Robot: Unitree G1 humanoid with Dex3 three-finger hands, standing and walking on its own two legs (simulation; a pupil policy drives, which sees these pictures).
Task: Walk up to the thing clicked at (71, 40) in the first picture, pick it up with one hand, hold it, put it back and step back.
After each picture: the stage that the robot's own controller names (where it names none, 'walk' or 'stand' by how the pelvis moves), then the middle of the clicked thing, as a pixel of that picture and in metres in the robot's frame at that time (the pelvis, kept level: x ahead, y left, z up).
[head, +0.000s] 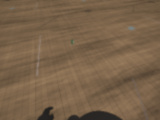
stand; (72, 41) +1.76 +0.54 -0.72
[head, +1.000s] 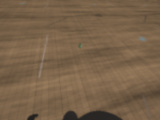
walk; (80, 45) +1.66 +0.25 -0.69
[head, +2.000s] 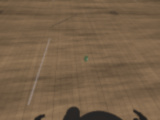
walk; (85, 58) +1.09 +0.10 -0.70
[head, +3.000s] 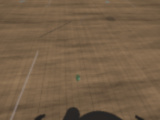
walk; (77, 77) +0.68 +0.17 -0.70
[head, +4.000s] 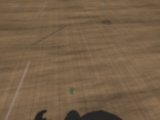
walk; (72, 91) +0.48 +0.21 -0.71
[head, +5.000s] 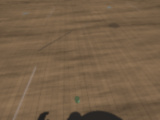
stand; (77, 99) +0.39 +0.18 -0.71
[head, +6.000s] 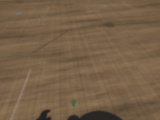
stand; (74, 103) +0.33 +0.21 -0.72
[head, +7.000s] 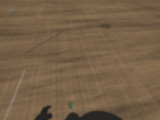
stand; (70, 105) +0.29 +0.20 -0.72
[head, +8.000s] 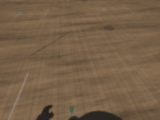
stand; (72, 109) +0.27 +0.21 -0.72
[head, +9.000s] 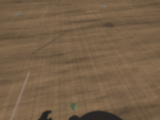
stand; (73, 106) +0.28 +0.21 -0.73
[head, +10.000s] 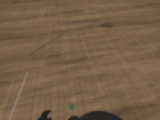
stand; (72, 107) +0.27 +0.22 -0.73
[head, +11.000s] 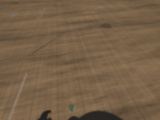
stand; (71, 108) +0.27 +0.22 -0.73
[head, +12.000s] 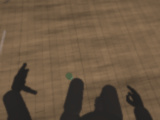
go down; (69, 76) +0.33 +0.22 -0.44
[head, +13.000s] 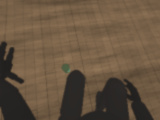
close in; (66, 68) +0.36 +0.24 -0.30
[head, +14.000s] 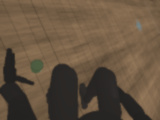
close in; (36, 66) +0.33 +0.27 -0.21
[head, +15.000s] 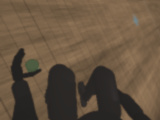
close; (32, 67) +0.33 +0.28 -0.21
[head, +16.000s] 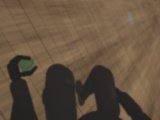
lift; (27, 66) +0.33 +0.29 -0.21
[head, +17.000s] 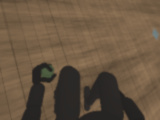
lift; (47, 73) +0.27 +0.27 -0.16
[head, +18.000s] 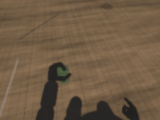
lift; (63, 74) +0.32 +0.19 +0.02
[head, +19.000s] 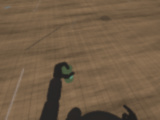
hold; (68, 73) +0.33 +0.17 +0.02
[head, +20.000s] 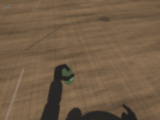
hold; (68, 76) +0.33 +0.18 +0.01
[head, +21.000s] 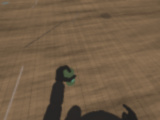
hold; (69, 77) +0.32 +0.16 -0.01
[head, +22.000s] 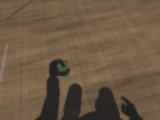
crouch; (64, 69) +0.36 +0.21 -0.07
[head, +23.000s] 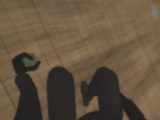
lower; (32, 63) +0.35 +0.30 -0.22
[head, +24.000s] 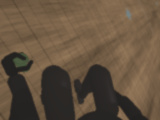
lower; (23, 63) +0.36 +0.30 -0.21
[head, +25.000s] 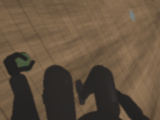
lower; (25, 63) +0.36 +0.30 -0.21
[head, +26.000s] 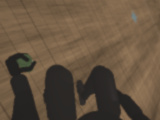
lower; (26, 63) +0.35 +0.31 -0.21
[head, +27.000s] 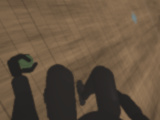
loosen; (27, 64) +0.34 +0.30 -0.21
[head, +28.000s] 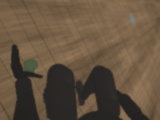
withdraw; (30, 67) +0.33 +0.28 -0.22
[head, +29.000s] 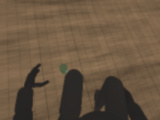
walk; (63, 69) +0.35 +0.25 -0.30
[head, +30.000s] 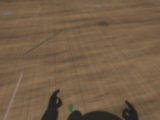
stand; (71, 108) +0.28 +0.20 -0.65
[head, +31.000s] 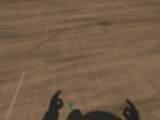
stand; (71, 105) +0.30 +0.22 -0.66
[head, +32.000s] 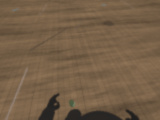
stand; (71, 103) +0.31 +0.22 -0.68
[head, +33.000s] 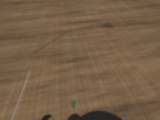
walk; (73, 105) +0.31 +0.21 -0.72
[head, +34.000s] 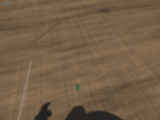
walk; (78, 87) +0.45 +0.19 -0.71
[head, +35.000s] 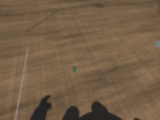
walk; (75, 69) +0.72 +0.21 -0.71
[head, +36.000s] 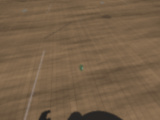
stand; (81, 67) +0.94 +0.23 -0.70
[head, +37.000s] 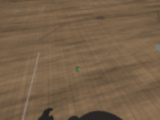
stand; (77, 69) +0.92 +0.26 -0.73
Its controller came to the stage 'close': yes
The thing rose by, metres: 0.72
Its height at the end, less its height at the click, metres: +0.00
